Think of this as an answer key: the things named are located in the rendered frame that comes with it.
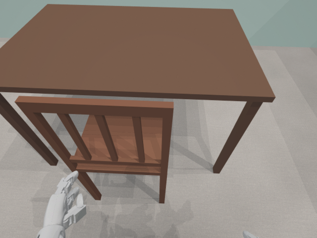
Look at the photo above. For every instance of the chair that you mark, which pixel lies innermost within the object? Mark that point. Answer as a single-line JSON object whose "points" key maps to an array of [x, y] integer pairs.
{"points": [[120, 136]]}

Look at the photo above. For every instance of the robot left forearm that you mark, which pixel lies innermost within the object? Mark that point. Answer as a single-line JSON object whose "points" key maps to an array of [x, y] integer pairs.
{"points": [[52, 231]]}

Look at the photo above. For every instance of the table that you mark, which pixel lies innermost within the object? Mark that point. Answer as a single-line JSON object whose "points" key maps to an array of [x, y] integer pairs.
{"points": [[133, 51]]}

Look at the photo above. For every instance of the robot left hand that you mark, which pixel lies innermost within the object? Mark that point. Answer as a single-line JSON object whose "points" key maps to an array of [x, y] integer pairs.
{"points": [[59, 211]]}

